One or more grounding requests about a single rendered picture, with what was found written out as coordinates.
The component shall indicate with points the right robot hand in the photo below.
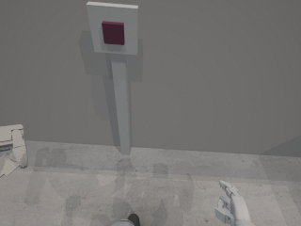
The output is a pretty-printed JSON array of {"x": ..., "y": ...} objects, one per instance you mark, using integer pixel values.
[{"x": 230, "y": 211}]

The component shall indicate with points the panel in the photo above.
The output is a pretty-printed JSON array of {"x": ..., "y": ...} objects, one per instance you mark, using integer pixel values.
[{"x": 97, "y": 13}]

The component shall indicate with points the left robot hand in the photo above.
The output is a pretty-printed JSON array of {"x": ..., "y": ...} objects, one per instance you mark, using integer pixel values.
[{"x": 11, "y": 139}]

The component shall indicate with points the robot left foot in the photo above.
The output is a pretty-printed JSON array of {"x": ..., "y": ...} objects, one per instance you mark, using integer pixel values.
[{"x": 134, "y": 218}]

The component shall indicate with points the button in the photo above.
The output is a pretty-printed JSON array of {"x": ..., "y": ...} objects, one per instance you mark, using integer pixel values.
[{"x": 113, "y": 33}]

